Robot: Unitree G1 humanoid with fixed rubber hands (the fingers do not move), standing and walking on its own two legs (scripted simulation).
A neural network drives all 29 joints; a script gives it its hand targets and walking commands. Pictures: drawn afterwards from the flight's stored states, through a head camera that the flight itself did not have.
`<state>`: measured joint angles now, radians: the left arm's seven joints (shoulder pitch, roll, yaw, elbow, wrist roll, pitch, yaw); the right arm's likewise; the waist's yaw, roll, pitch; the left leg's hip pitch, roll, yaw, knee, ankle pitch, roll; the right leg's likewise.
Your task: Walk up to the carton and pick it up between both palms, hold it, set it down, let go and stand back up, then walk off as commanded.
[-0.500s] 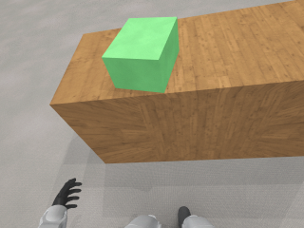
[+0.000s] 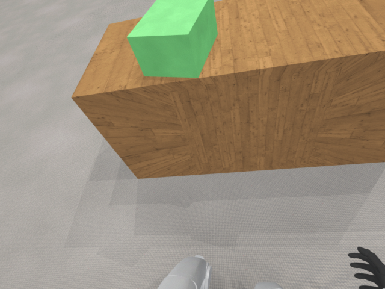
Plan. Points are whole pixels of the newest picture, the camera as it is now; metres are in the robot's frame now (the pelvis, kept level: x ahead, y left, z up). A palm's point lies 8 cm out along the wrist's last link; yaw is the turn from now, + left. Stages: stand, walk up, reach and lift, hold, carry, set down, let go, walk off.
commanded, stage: walk off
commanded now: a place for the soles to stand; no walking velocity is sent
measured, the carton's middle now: (177, 35) +0.96 +0.11 +0.03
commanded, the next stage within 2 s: stand in 1.34 s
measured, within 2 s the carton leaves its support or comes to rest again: neither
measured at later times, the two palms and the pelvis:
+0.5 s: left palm out of the picture +0.04 +0.45 -0.10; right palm out of the picture +0.02 -0.20 -0.12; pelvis -0.03 +0.12 -0.01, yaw +4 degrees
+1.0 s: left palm out of the picture +0.05 +0.41 -0.07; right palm out of the picture +0.12 -0.21 -0.10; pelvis +0.00 +0.09 +0.01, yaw +4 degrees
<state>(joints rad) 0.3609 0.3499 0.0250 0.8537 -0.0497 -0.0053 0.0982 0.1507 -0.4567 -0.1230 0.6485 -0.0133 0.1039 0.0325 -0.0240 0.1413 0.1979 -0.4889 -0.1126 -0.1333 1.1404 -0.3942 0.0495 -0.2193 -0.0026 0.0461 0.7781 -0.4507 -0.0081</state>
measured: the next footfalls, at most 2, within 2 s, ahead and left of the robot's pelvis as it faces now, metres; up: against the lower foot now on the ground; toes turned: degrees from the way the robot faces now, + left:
left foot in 0.38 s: +0.07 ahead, +0.24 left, +0.00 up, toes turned -3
right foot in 0.80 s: +0.06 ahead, -0.02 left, +0.00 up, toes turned +7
